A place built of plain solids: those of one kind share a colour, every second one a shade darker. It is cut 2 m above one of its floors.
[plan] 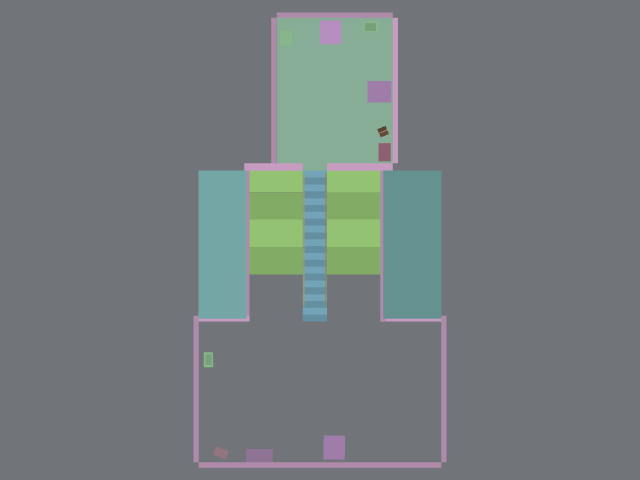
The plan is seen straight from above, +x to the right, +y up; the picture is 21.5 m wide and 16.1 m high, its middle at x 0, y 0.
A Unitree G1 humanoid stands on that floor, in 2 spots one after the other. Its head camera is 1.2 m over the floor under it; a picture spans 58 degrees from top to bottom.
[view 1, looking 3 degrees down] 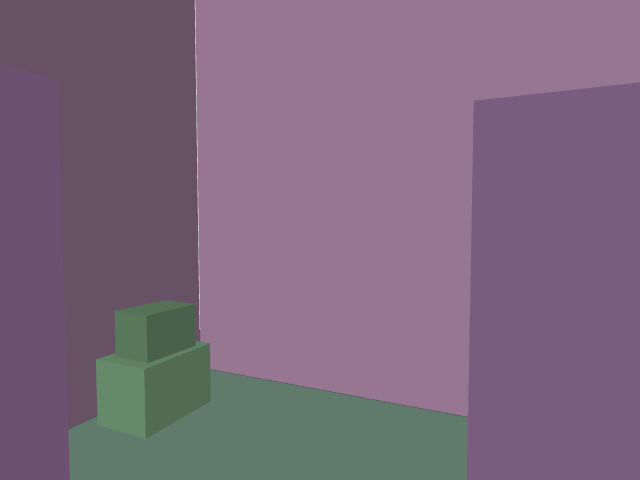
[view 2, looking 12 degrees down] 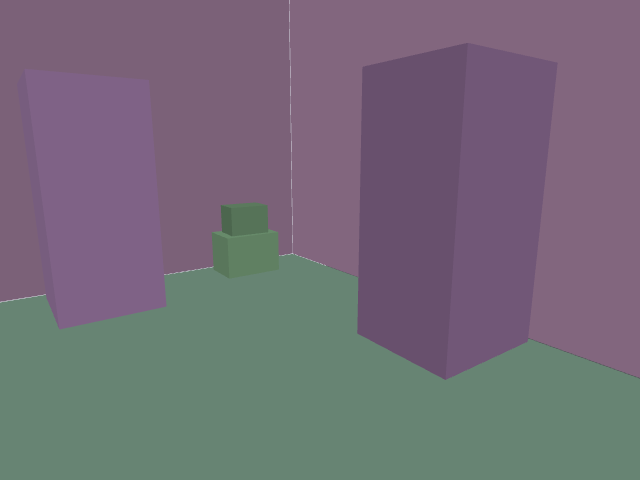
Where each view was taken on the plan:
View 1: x -0.24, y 5.15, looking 25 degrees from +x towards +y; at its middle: wall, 2.96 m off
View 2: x -0.17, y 3.32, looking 54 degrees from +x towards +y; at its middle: wall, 4.54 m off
